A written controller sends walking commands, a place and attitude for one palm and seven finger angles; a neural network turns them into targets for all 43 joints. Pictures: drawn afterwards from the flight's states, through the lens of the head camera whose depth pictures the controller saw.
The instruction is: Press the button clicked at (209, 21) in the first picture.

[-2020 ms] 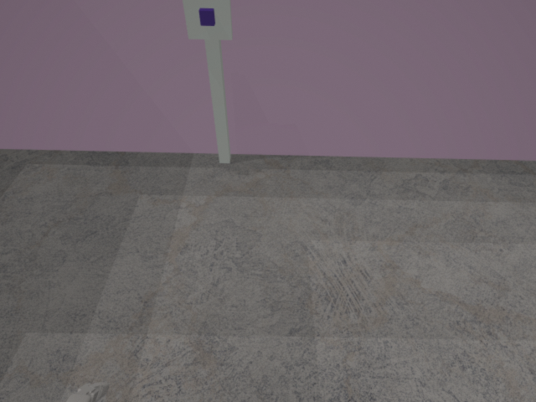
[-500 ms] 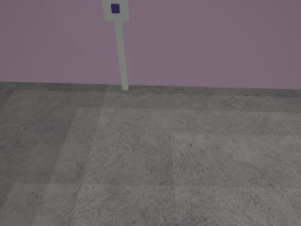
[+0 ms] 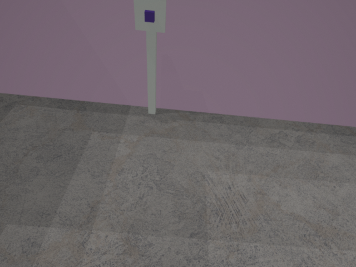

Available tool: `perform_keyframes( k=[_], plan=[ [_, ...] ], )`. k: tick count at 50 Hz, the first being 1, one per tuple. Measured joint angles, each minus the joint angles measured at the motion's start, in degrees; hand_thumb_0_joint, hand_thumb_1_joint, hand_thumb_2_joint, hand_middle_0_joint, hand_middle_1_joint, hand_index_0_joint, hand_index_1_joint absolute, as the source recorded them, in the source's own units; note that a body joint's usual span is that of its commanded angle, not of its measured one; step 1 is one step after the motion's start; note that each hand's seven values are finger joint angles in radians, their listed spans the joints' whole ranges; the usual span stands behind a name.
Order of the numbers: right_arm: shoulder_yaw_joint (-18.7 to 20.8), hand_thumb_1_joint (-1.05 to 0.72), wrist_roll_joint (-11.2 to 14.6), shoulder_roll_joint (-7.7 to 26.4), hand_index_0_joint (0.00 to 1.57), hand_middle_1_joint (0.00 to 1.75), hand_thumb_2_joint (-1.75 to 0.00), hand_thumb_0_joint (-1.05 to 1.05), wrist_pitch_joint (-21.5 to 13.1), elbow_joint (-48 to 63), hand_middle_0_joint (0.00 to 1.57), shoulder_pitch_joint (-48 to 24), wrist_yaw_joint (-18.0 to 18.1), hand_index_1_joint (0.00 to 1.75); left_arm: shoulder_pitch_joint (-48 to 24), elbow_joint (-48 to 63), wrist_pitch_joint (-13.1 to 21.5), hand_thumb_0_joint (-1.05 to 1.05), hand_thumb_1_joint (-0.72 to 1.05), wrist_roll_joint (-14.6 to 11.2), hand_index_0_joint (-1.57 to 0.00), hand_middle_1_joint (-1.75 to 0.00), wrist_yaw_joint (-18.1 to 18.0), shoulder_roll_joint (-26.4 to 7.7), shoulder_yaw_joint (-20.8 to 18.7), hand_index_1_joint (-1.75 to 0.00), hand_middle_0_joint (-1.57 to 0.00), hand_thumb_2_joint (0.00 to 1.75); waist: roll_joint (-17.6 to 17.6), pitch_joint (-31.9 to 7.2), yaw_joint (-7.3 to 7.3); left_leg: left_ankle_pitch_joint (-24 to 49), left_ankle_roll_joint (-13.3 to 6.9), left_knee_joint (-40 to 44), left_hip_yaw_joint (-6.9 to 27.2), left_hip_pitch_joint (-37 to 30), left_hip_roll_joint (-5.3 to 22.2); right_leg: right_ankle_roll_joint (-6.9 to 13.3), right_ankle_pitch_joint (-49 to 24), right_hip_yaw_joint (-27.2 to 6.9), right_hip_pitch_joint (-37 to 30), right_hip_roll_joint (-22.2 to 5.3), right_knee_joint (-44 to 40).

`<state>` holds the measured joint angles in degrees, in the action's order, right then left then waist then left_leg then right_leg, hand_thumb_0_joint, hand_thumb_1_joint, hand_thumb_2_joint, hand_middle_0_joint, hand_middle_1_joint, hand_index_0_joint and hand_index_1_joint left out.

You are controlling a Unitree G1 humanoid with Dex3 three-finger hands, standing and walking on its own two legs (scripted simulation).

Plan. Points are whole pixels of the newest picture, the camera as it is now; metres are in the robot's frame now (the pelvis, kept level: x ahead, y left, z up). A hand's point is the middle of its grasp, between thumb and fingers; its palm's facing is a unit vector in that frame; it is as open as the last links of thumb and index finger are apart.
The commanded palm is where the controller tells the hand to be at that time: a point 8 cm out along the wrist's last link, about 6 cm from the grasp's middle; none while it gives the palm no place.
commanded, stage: walk to a spot facing it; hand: left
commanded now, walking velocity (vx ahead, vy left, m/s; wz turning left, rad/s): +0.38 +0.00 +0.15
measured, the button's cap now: (149, 16) +1.37 +0.22 +0.02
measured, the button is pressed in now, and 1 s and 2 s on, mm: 0 0 0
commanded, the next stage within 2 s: turn to face it in 1.02 s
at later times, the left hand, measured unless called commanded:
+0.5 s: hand (130, 214) +0.30 +0.15 -0.17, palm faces +0.11 -0.98 -0.17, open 7.4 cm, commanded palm none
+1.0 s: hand (105, 200) +0.34 +0.23 -0.18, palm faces +0.27 -0.95 -0.14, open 7.4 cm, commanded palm none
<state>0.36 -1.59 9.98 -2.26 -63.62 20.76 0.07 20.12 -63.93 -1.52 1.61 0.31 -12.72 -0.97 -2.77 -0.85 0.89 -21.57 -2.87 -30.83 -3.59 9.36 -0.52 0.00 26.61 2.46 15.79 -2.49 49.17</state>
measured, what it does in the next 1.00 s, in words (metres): walks ahead: right foot, then left foot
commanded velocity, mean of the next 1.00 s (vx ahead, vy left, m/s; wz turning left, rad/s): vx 0.36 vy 0.00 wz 0.09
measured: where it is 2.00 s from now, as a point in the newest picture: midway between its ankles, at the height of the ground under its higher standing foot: (160, 203)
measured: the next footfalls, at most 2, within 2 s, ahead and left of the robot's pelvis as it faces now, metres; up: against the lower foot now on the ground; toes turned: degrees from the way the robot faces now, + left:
right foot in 0.36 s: +0.32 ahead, -0.12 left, +0.00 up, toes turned -4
left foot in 0.82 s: +0.47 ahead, +0.15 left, +0.00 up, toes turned +22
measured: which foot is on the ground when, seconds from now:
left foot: down 0.00-0.36, up 0.38-0.80, down 0.82-1.00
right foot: up 0.00-0.34, down 0.36-0.84, up 0.86-1.00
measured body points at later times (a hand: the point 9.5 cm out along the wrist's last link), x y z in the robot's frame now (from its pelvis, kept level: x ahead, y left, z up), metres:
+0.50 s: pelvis +0.22 -0.03 -0.01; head +0.23 -0.03 +0.44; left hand +0.29 +0.20 -0.15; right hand +0.18 -0.26 -0.16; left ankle +0.11 +0.07 -0.63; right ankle +0.28 -0.12 -0.73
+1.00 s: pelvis +0.42 +0.07 +0.01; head +0.42 +0.10 +0.46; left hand +0.33 +0.28 -0.16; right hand +0.54 -0.15 -0.12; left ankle +0.43 +0.13 -0.73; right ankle +0.42 -0.09 -0.63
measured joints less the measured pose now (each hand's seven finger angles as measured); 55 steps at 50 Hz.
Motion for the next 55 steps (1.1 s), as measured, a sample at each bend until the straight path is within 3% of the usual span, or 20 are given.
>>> perform_keyframes(
  k=[3,7,12,16,18,20,22,25,29,32,37,41,42,44,47,50,55],
  plan=[
    [-0.26,-0.9,0.14,-2.15,0.21,0.3,-0.9,0.0,-1.14,-0.7,0.2,3.49,0.75,0.3,-1.36,0.1,0.55,0.01,0.91,0.14,-0.2,-0.3,0.43,0.58,-0.4,-0.3,-0.2,0.89,0.44,1.41,1.26,1.77,-0.29,5.68,1.35,-3.75,-0.51,-0.28,-2.71,1.07,6.98,-0.52,10.22],
    [-0.45,-0.9,0.4,-4.48,0.21,0.3,-0.9,0.0,-1.71,-2.94,0.2,7.4,1.32,0.3,-5.0,2.32,1.34,0.01,0.91,0.07,-0.2,-0.3,0.76,1.12,-0.96,-0.3,-0.2,0.89,1.01,3.2,1.52,3.15,-0.29,12.16,3.03,-8.68,-0.81,-1.39,-8.01,1.44,14.34,-2.31,11.5],
    [-0.14,-0.9,0.38,-5.53,0.21,0.3,-0.9,0.0,-1.89,-4.88,0.2,9.94,1.81,0.3,-10.28,4.61,1.61,0.01,0.91,-0.25,-0.2,-0.3,0.95,2.03,-1.24,-0.3,-0.2,0.89,1.49,4.82,2.16,1.49,0.47,16.23,3.41,-14.45,-0.87,-1.48,-13.58,2.77,17.71,-3.38,-0.27],
    [0.35,-0.9,0.34,-4.93,0.21,0.3,-0.9,0.0,-1.8,-5.69,0.2,10.49,1.85,0.3,-13.96,6.16,2.5,0.01,0.91,-0.39,-0.2,-0.3,0.87,2.81,-1.19,-0.3,-0.2,0.89,2.59,5.61,3.26,-3.47,1.6,14.03,3.57,-17.77,0.1,0.51,-14.98,4.82,14.04,-1.14,-11.26],
    [0.7,-0.9,0.61,-4.72,0.21,0.3,-0.9,0.0,-1.45,-6.16,0.2,10.73,1.63,0.3,-14.78,7.11,4.09,0.01,0.91,-0.04,-0.2,-0.3,0.73,3.0,-1.25,-0.3,-0.2,0.89,2.86,5.57,2.87,-8.08,1.83,4.17,3.7,-15.77,0.71,2.43,-18.19,5.7,10.34,-0.07,-14.52],
    [1.02,-0.9,1.06,-4.19,0.21,0.3,-0.9,0.0,-0.62,-5.95,0.2,8.74,1.31,0.3,-15.17,7.62,5.64,0.0,0.91,-0.02,-0.2,-0.3,0.21,3.44,-1.42,-0.3,-0.2,0.89,3.44,6.03,2.52,-8.12,1.0,-18.11,4.71,-7.27,1.08,3.74,-15.4,6.95,9.67,0.06,-10.44],
    [1.65,-0.9,1.13,-3.47,0.21,0.3,-0.9,0.0,-0.19,-5.0,0.2,5.98,1.07,0.3,-14.48,7.34,5.99,0.0,0.91,-0.25,-0.2,-0.3,-0.18,3.69,-1.46,-0.3,-0.2,0.89,3.61,6.02,2.18,-4.48,0.05,-35.08,4.52,1.3,1.72,3.73,-12.28,8.24,6.38,0.22,-10.75],
    [2.45,-0.9,0.52,-1.92,0.2,0.3,-0.9,0.01,0.34,-2.25,0.2,1.02,0.84,0.3,-11.62,5.81,5.93,0.0,0.91,-0.11,-0.2,-0.3,-0.92,4.01,-1.38,-0.3,-0.2,0.89,3.53,4.75,1.48,1.17,0.06,-42.61,2.76,12.09,4.01,2.99,-11.86,9.28,1.27,0.7,-15.14],
    [3.29,-0.91,0.06,-0.27,0.2,0.3,-0.9,0.0,0.94,2.19,0.19,-4.81,0.47,0.29,-7.2,3.82,5.79,-0.02,0.95,-0.03,-0.2,-0.3,-1.9,2.73,-2.34,-0.3,-0.2,0.89,3.88,2.72,1.05,5.49,1.76,-36.65,1.72,21.43,6.92,2.67,-11.62,10.8,-4.27,1.3,-20.78],
    [3.56,-0.91,0.01,0.2,0.2,0.3,-0.9,0.0,1.18,4.51,0.19,-8.35,-0.31,0.29,-4.0,2.1,5.48,-0.01,0.94,0.16,-0.2,-0.3,-1.66,2.03,-2.1,-0.3,-0.2,0.89,3.73,1.97,0.5,9.43,2.74,-27.78,0.48,23.8,8.45,1.95,-10.9,11.65,-7.71,1.48,-23.77],
    [3.17,-0.91,-0.01,0.1,0.2,0.3,-0.9,0.0,1.02,6.17,0.19,-12.24,-1.62,0.29,0.29,0.38,5.32,0.0,0.93,0.29,-0.2,-0.3,-1.25,1.96,-1.54,-0.3,-0.2,0.89,2.99,2.73,-1.79,11.42,2.57,-12.9,-1.45,21.02,8.46,-0.18,-7.83,13.08,-12.59,0.95,-25.42],
    [2.66,-0.91,-0.3,-0.4,0.2,0.3,-0.9,0.0,0.11,6.49,0.19,-13.5,-1.9,0.29,3.58,-0.79,4.88,0.0,0.92,0.16,-0.2,-0.3,-0.99,2.21,-1.45,-0.3,-0.2,0.89,1.53,3.81,-3.38,10.96,0.46,-4.98,-4.1,14.97,5.79,-2.68,-2.15,13.64,-14.51,-2.02,-20.16],
    [2.58,-0.91,-0.56,-0.7,0.2,0.3,-0.9,0.0,-0.48,6.55,0.19,-13.84,-1.77,0.29,3.81,-1.27,4.43,0.0,0.91,-0.08,-0.2,-0.3,-0.88,2.32,-1.53,-0.3,-0.2,0.89,0.73,4.46,-3.48,10.27,-0.6,-6.23,-4.78,14.59,4.81,-2.18,-1.38,12.6,-12.55,-3.88,-14.13],
    [2.18,-0.91,-0.37,-1.14,0.2,0.3,-0.9,0.0,-1.44,6.62,0.19,-13.76,-1.2,0.29,3.64,-1.72,3.35,0.0,0.91,-0.34,-0.2,-0.3,-0.6,2.73,-1.34,-0.3,-0.2,0.89,0.79,5.43,-3.46,7.3,-1.8,-7.55,-5.56,12.9,4.12,-1.25,0.79,6.96,-5.59,-3.95,3.27],
    [2.65,-0.92,0.59,-2.06,0.21,0.3,-0.9,-0.01,-2.2,5.99,0.2,-11.77,0.38,0.3,2.11,-1.71,2.63,0.01,0.91,-0.3,-0.2,-0.3,-0.31,2.78,-1.64,-0.3,-0.2,0.89,1.03,5.4,-2.75,7.07,-1.52,-2.7,-6.36,7.66,3.01,-0.85,-3.06,3.01,3.98,-3.75,18.81],
    [2.96,-0.95,0.65,-1.01,0.21,0.3,-0.89,-0.03,-2.77,5.03,0.2,-9.62,1.36,0.3,-0.24,-0.41,2.31,0.01,0.91,0.08,-0.2,-0.3,-0.32,2.54,-2.22,-0.3,-0.2,0.89,0.72,4.8,-2.17,8.21,-2.0,3.53,-7.14,2.4,1.78,-1.28,-8.59,1.48,10.71,-4.45,20.36],
    [2.22,-0.94,0.62,-1.17,0.21,0.3,-0.9,-0.02,-2.08,1.93,0.2,-4.67,1.55,0.3,-3.71,2.17,1.37,0.0,0.91,0.28,-0.19,-0.3,-0.46,2.1,-3.02,-0.3,-0.2,0.89,-0.12,2.92,-2.42,8.27,-1.65,10.1,-8.65,-4.26,0.5,-2.02,-15.62,-0.19,17.3,-4.52,17.03]
  ],
)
